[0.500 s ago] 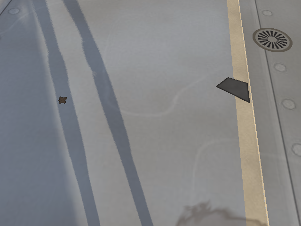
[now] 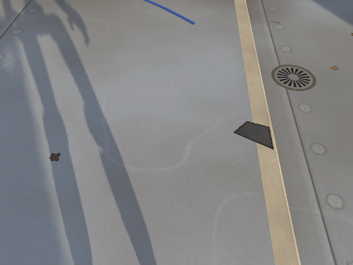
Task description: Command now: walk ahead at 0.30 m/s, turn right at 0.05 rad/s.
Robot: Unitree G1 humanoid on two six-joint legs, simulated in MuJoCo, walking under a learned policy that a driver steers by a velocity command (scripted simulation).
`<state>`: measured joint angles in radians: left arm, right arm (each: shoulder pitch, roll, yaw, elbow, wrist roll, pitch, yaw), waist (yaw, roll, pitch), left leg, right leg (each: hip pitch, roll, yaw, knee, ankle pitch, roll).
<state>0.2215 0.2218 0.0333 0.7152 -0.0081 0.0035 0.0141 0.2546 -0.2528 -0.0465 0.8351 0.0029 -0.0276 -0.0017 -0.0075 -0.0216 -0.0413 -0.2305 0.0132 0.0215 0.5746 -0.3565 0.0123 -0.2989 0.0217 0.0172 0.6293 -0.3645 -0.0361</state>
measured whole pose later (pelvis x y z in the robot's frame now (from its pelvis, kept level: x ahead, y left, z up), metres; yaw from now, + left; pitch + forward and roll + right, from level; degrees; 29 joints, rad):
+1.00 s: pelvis +0.46 -0.01 +0.00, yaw +1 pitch +2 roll +0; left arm 0.35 0.28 0.05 0.84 -0.02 -0.07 0.00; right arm 0.14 -0.26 -0.05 0.80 0.00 -0.09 0.04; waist 0.02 -0.02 0.04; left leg -0.38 -0.03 0.06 0.50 -0.14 0.06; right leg -0.36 -0.03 0.04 1.18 -0.39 -0.03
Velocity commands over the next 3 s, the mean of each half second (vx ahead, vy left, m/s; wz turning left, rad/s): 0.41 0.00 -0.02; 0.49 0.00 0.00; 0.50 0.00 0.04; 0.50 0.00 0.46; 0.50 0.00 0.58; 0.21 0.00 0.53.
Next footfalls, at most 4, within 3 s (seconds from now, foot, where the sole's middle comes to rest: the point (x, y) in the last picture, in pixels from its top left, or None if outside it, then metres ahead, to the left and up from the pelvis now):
0.32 right None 0.24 -0.15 -0.77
0.88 left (157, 260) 0.57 0.08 -0.77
1.42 right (214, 193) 0.87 -0.16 -0.77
1.96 left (152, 151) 1.11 0.13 -0.77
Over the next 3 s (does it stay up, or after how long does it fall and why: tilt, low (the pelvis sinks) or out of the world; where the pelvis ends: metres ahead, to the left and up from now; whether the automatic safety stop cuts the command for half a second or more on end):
stays up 1.39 0.21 0.00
